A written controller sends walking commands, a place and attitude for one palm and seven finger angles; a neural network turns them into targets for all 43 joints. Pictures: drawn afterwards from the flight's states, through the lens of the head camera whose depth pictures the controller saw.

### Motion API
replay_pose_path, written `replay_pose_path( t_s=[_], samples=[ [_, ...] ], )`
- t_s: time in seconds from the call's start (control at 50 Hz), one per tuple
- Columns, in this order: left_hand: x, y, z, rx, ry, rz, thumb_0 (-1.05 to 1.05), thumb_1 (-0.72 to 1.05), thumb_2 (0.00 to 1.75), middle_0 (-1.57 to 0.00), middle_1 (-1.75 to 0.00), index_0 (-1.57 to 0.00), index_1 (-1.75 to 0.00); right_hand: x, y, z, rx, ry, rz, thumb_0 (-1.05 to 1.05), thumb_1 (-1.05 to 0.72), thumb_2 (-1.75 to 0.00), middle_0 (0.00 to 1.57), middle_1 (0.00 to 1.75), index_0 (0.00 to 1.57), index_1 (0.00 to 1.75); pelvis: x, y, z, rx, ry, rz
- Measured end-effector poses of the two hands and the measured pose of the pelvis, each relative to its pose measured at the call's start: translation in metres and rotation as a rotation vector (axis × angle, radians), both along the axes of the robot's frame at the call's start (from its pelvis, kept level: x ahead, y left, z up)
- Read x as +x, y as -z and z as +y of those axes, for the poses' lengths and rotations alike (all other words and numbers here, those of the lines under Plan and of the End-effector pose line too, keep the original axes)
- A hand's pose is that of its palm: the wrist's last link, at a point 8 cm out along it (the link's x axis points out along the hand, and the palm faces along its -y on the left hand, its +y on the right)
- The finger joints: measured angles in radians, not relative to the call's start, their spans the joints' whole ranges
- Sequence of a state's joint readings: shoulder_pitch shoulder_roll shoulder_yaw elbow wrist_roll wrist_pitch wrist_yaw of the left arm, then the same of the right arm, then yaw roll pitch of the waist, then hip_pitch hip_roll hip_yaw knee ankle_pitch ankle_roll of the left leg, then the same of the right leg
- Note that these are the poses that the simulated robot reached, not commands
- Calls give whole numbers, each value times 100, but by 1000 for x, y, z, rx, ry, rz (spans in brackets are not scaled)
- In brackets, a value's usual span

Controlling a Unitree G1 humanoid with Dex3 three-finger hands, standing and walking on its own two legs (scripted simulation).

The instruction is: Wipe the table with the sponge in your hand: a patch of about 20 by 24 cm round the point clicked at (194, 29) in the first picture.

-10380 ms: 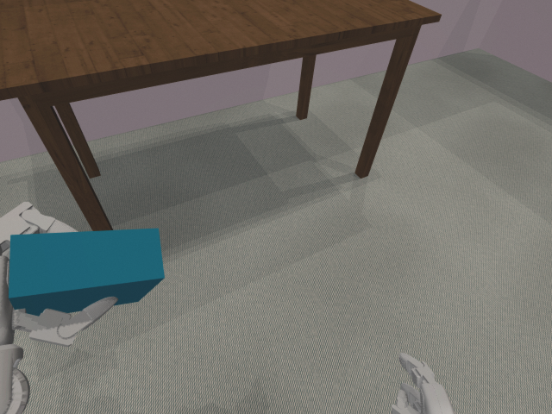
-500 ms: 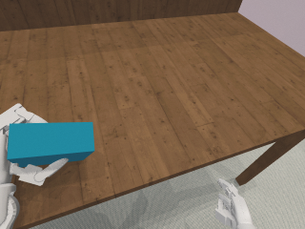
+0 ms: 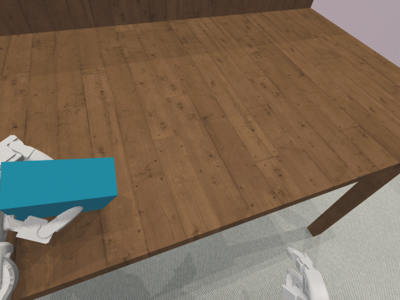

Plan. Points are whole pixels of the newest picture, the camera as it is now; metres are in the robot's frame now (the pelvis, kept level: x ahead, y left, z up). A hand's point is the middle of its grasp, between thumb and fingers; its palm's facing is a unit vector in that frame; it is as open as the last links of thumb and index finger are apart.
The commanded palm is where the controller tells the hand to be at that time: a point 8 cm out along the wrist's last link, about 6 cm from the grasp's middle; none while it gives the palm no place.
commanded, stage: shuffle to correct the standing spot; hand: left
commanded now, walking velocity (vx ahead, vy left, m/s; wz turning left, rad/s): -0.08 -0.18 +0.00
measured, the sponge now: (78, 189) +0.24 +0.21 +0.14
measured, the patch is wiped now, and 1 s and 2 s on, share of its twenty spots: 0.00 0.00 0.00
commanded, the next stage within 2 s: come to a stop and stand still in 1.32 s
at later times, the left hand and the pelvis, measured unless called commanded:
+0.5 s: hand (86, 197) +0.22 +0.18 +0.17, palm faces +0.42 -0.83 -0.36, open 9.6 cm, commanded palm +0.15 +0.22 +0.17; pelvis -0.01 -0.06 +0.00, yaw +0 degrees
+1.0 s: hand (90, 219) +0.19 +0.17 +0.17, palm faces +0.34 -0.83 -0.44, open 9.6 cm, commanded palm +0.12 +0.21 +0.17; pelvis -0.04 -0.07 -0.01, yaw +0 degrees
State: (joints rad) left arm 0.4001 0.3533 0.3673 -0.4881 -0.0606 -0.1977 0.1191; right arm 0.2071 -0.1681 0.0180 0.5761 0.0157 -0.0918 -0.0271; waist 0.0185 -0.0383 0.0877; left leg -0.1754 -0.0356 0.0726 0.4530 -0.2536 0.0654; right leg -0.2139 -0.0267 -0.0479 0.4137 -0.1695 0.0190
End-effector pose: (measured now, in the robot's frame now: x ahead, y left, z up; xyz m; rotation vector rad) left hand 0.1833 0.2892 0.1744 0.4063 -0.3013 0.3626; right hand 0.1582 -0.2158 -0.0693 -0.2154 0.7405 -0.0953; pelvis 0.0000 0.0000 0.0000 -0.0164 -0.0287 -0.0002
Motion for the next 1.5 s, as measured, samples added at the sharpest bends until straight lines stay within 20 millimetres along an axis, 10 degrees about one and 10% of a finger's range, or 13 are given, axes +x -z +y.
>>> replay_pose_path(
  t_s=[0.64,1.22,1.5],
  samples=[
    [-2,-9,-77,55,-5,36,-1,-45,101,-79,-135,-80,-135,-1,7,-96,-32,48,-8,1,-91,-90,20,30,20,30,-4,4,-72,6,-1,47],
    [-56,-8,-60,49,30,5,-1,-44,101,-79,-135,-79,-135,-71,4,-61,-24,32,81,1,-91,-90,20,30,20,30,-53,-1,-62,-27,-3,40],
    [-63,-19,-123,184,69,12,-1,-44,101,-79,-135,-79,-135,-62,18,-112,52,-8,15,1,-90,-90,20,30,21,30,-72,10,-112,-63,-29,12]
  ],
)
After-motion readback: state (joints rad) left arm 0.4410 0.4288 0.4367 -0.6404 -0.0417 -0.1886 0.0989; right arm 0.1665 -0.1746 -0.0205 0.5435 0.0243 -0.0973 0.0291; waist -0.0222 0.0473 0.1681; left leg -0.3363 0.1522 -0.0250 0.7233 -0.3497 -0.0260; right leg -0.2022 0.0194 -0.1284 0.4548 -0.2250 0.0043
